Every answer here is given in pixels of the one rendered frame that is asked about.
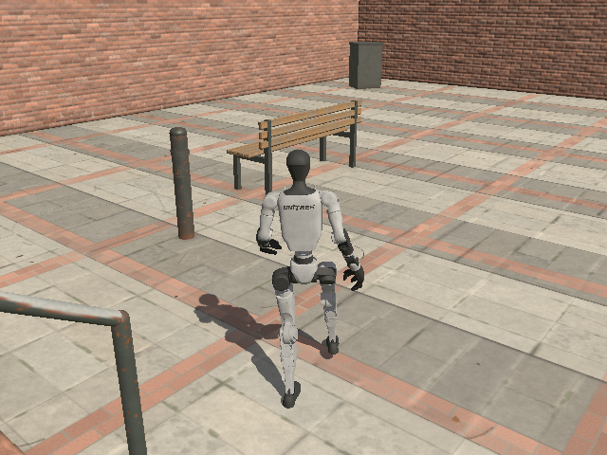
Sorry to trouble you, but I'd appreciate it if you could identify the robot right upper arm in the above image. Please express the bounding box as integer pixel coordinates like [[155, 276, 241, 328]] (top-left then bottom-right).
[[319, 191, 346, 244]]

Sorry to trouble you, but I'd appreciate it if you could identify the humanoid robot torso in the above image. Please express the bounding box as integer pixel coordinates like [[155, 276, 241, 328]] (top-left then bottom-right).
[[278, 186, 322, 284]]

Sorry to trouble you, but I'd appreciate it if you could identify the robot left forearm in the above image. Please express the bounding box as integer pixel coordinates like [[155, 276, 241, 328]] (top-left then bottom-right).
[[256, 228, 269, 248]]

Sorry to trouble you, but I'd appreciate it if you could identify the robot left hand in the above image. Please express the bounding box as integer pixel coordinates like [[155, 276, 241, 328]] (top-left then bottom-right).
[[260, 239, 282, 255]]

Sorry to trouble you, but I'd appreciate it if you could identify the robot right hand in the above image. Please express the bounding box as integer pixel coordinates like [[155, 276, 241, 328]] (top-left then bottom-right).
[[343, 266, 364, 291]]

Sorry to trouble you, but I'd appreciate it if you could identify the robot right forearm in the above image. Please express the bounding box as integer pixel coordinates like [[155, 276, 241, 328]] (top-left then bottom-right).
[[338, 228, 360, 271]]

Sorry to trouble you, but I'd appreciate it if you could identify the left robot shin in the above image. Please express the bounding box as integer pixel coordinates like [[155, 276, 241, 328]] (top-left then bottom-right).
[[279, 326, 297, 394]]

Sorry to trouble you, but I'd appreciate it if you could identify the robot left upper arm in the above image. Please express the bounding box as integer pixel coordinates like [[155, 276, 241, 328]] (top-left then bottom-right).
[[258, 191, 281, 241]]

